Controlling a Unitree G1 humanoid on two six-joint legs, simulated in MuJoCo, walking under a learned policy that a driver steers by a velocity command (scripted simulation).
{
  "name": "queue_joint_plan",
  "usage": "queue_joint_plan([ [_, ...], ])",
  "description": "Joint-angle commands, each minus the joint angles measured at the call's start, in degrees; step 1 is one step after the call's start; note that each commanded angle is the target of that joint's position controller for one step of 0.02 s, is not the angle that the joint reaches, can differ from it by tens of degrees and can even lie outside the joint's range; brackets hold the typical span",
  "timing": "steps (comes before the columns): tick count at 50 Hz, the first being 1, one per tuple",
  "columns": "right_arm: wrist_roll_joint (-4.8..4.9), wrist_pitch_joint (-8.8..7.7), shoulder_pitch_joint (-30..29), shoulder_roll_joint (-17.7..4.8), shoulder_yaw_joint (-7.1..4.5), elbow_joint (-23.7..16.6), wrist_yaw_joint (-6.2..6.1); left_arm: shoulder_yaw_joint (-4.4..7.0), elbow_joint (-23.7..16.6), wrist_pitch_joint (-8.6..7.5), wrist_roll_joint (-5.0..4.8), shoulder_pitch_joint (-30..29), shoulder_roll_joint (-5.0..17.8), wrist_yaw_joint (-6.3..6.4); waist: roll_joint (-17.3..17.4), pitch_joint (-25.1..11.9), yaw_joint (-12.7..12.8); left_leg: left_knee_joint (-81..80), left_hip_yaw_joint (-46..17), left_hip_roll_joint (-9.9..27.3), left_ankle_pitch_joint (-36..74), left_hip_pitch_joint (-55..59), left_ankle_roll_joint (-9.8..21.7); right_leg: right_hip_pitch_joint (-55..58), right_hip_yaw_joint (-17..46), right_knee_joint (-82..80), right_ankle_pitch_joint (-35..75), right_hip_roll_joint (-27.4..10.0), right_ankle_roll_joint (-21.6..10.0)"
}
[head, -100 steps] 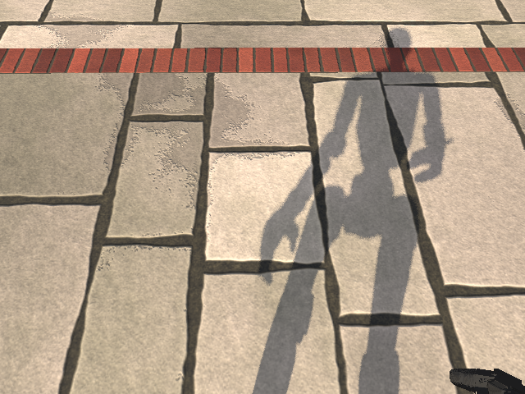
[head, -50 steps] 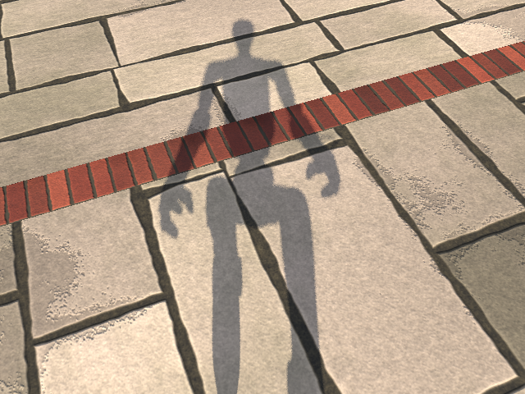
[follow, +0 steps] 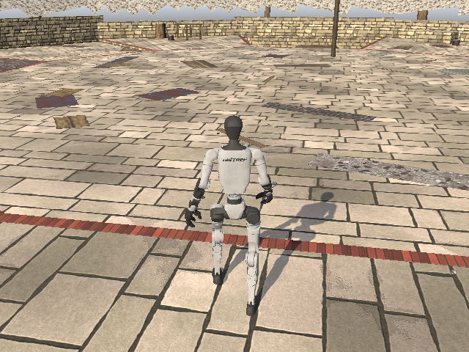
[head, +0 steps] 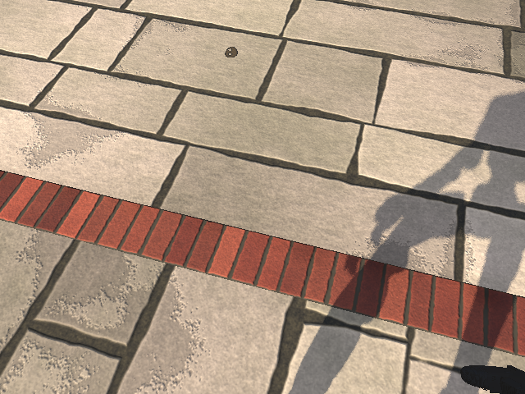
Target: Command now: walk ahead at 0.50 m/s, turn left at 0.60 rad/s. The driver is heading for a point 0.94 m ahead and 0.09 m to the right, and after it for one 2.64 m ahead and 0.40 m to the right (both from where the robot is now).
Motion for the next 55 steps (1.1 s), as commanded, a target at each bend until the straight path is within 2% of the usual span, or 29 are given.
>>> queue_joint_plan([
  [1,-0.31,-0.53,0.4,-6.23,-2.41,-4.87,0.33,3.13,-3.07,0.38,-0.97,-2.17,12.53,0.64,-8.01,-2.14,-5.18,-2.04,5.22,-5.14,-7.02,8.15,3.6,0.6,2.56,8.04,56.66,-14.55,-7.86],
  [2,-0.17,-0.35,8.74,-8.54,-3.91,-2.78,-0.03,3.05,-3.25,0.81,-1.22,-3.04,12.46,0.88,-7.22,-6.4,-10.12,-5.53,6.21,-7.68,-4.47,19.28,5.59,-2.0,0.75,18.64,60.58,-12.99,-6.5],
  [3,0.02,0.13,18.87,-12.32,-5.86,-0.18,-1.03,2.25,-3.81,0.64,-0.48,-2.36,10.55,1.16,-4.15,-11.53,-14.76,-6.77,1.14,-6.39,-2.01,36.76,8.1,-13.52,0.3,33.84,50.59,-10.98,-4.25],
  [4,0.5,0.06,18.98,-19.25,-6.82,0.01,-1.88,-0.44,-7.08,-0.39,2.39,2.11,2.13,0.5,12.78,-15.13,-8.96,-9.22,-28.42,9.23,-5.52,56.38,17.06,-39.97,2.01,55.31,-3.6,-1.22,-0.61],
  [5,0.19,-0.98,20.68,-17.01,-5.75,-2.16,-1.49,-0.73,-8.46,-2.62,0.87,-1.07,4.73,-0.28,10.39,-26.35,-11.6,-19.1,-50.25,15.63,-16.33,61.66,23.13,-47.85,16.43,65.28,-13.83,3.17,-0.51],
  [6,-0.35,-1.76,19.3,-13.04,-4.6,-1.3,-1.21,0.3,-9.99,-3.76,-1.46,-6.91,8.44,-0.86,5.65,-19.12,-13.04,-20.71,-42.48,13.84,-15.08,57.71,19.6,-53.08,18.54,65.17,-8.35,-0.08,-1.51],
  [7,-0.12,-2.14,16.65,-11.28,-4.02,-1.0,-1.29,-0.19,-10.5,-4.4,-1.35,-8.53,7.61,-0.8,2.66,-12.68,-11.1,-20.76,-35.08,11.33,-11.63,49.37,17.47,-52.37,17.8,60.38,-3.62,-2.39,-2.35],
  [8,-0.25,-2.16,12.46,-9.64,-3.4,-1.48,-1.42,-0.13,-9.91,-4.54,0.15,-8.77,7.34,-0.36,-0.85,-8.79,-8.39,-21.03,-29.9,9.09,-5.83,40.7,15.77,-48.82,17.69,55.3,-0.64,-4.21,-2.12],
  [11,-1.3,-2.36,7.64,-7.47,-2.44,-2.32,-2.06,0.32,-8.64,-2.71,1.32,-5.68,7.12,-0.51,0.64,-6.13,-4.19,-23.99,-22.68,6.74,6.97,28.12,15.49,-40.48,16.91,48.17,2.92,-6.0,-0.51],
  [12,-5.43,-5.59,13.87,-1.98,0.12,1.54,-0.81,-3.48,-8.33,-1.98,8.43,-3.5,-0.3,-2.04,4.07,-5.57,-4.24,-24.82,-17.74,4.73,-5.55,24.3,13.07,-40.63,17.54,49.62,6.85,-5.98,-0.38],
  [15,-5.57,-7.62,12.68,-6.22,-0.76,1.27,1.08,-3.77,-9.12,-0.26,6.29,-8.49,2.05,-2.63,1.35,-0.93,-5.9,-25.86,-14.8,2.75,-8.06,18.04,11.78,-42.93,14.86,40.27,17.05,-5.54,0.62],
  [20,-5.4,-6.72,20.02,-8.73,-0.91,4.64,3.18,-5.73,-12.5,0.07,5.0,-18.43,1.91,-3.16,1.26,0.45,-10.48,-22.62,-16.14,5.66,-1.42,23.41,14.27,-41.33,13.4,22.81,24.6,-3.42,0.35],
  [26,-5.24,-5.6,19.61,-9.55,-0.67,8.76,1.95,-5.55,-14.97,-0.89,3.94,-22.55,4.5,-2.17,2.23,0.82,-8.91,-19.96,-17.24,8.63,10.31,35.32,9.81,-36.24,11.62,13.36,23.64,0.24,-4.67],
  [28,-6.26,-5.87,18.25,-8.87,-0.23,9.43,1.79,-3.39,-12.28,-2.19,2.4,-12.14,9.09,-1.79,0.63,-7.03,-3.61,-8.49,-10.47,2.14,25.63,29.4,3.68,-13.73,9.48,16.27,27.91,2.09,-9.51],
  [29,-7.38,-6.51,26.84,-2.24,1.79,9.5,1.11,-2.66,-9.1,-2.59,2.96,-0.69,11.19,-2.07,-9.73,-22.67,-3.5,8.64,-7.31,-5.64,12.65,15.93,-0.3,14.83,21.01,20.56,36.42,-7.52,-20.11],
  [30,-7.77,-7.06,31.29,0.78,3.35,9.76,1.99,-2.66,-6.28,-1.71,3.55,12.12,9.51,-1.93,-16.74,-32.17,0.76,25.14,-5.13,-12.96,-27.05,-1.42,-3.3,34.14,45.63,11.85,25.44,-20.58,-29.19],
  [31,-5.67,-6.49,18.04,-3.71,1.73,7.28,2.38,-2.88,-3.37,-1.88,4.28,18.54,7.57,-1.65,-8.47,-19.5,6.52,36.34,-9.57,-11.05,-27.12,-11.92,-1.37,25.85,49.46,4.09,7.15,-18.11,-21.49],
  [32,-4.63,-6.44,12.78,-3.94,1.09,6.2,1.02,-2.42,-3.1,-2.49,3.65,12.6,8.11,-1.58,-7.58,-6.34,3.38,38.0,-9.17,-6.8,-20.86,-15.99,-0.1,12.35,43.32,1.02,-2.03,-16.79,-17.46],
  [33,-5.43,-6.32,13.44,-4.6,1.21,7.05,-0.36,-3.07,-4.16,-2.31,3.48,5.93,5.14,-1.35,-5.85,-4.33,0.28,35.19,-9.07,-2.86,-15.53,-12.52,0.55,2.52,39.15,-0.95,0.5,-15.96,-17.51],
  [35,-7.69,-5.89,12.81,-2.13,2.54,7.4,-0.76,-4.57,-5.13,-2.26,3.48,0.86,-0.24,-0.79,-4.52,-5.59,-3.42,30.54,-8.2,1.03,-11.44,-4.43,0.71,-6.62,32.78,-4.05,12.65,-14.22,-18.1],
  [36,-7.63,-5.42,12.3,-1.41,2.56,7.3,-0.57,-4.52,-5.71,-2.51,3.61,-1.42,-0.65,-0.63,-4.27,-5.78,-4.85,28.39,-7.45,1.53,-12.2,-3.09,0.3,-8.8,30.53,-5.93,13.31,-13.17,-18.06],
  [39,-6.59,-4.39,8.9,-1.36,2.69,7.1,-0.14,-2.93,-6.15,-3.68,4.2,-2.86,2.06,-0.96,-4.03,-3.13,-5.11,18.9,-4.95,2.52,-8.43,-4.31,-2.19,-13.08,24.12,-8.83,16.34,-11.12,-18.56],
  [43,-6.15,-3.35,2.22,0.5,3.8,5.45,0.36,-2.1,-3.95,-3.82,4.58,1.29,3.17,-3.97,-3.09,-1.3,-3.58,4.8,-1.52,1.08,5.66,0.73,-3.12,-18.54,18.97,-7.04,28.08,-8.34,-18.98],
  [46,-6.21,-2.65,-2.83,-1.64,3.58,3.75,0.39,-1.59,-1.76,-3.59,4.49,5.59,4.09,-6.08,-4.06,0.1,-2.2,-0.8,-1.36,-0.76,9.16,3.26,-2.52,-17.47,20.95,-4.31,26.96,-8.35,-18.97],
  [50,-5.76,-3.26,-10.46,-2.51,3.17,1.2,-0.77,-1.35,0.52,-2.62,4.79,9.59,4.34,-6.28,-5.34,0.02,-0.77,-5.59,-0.01,-2.63,2.44,4.98,-1.16,-8.78,24.22,-0.02,28.26,-9.83,-17.13],
  [52,-4.71,-3.96,-9.25,-4.05,2.45,1.08,-1.24,-0.83,0.13,-2.27,4.61,7.25,5.75,-5.85,-5.04,-0.57,-3.66,-8.81,1.41,-3.4,2.46,13.9,1.29,-10.05,24.53,3.78,34.14,-9.4,-14.77],
  [53,-3.8,-4.72,-3.37,-6.72,1.32,2.5,-1.71,-0.73,-0.41,-2.6,4.88,5.73,6.02,-5.54,-4.84,-3.82,-6.65,-6.64,1.2,-3.34,5.4,26.28,4.22,-15.39,23.13,9.35,40.22,-6.95,-11.89],
  [54,-3.39,-5.52,9.5,-10.54,0.14,5.35,-2.33,-1.95,-2.08,-3.3,4.85,4.27,2.65,-5.29,1.27,-14.39,-11.56,-3.69,-4.46,3.14,15.64,45.99,11.52,-24.01,18.55,25.41,33.51,-0.53,-7.08],
  [55,-3.66,-5.29,22.19,-11.02,0.4,7.49,-2.33,-4.94,-2.59,-4.45,6.24,16.61,-6.71,-5.04,16.64,-33.15,-10.64,-9.41,-30.95,21.1,17.26,74.78,28.0,-41.89,15.63,45.42,-9.99,8.49,-2.15],
])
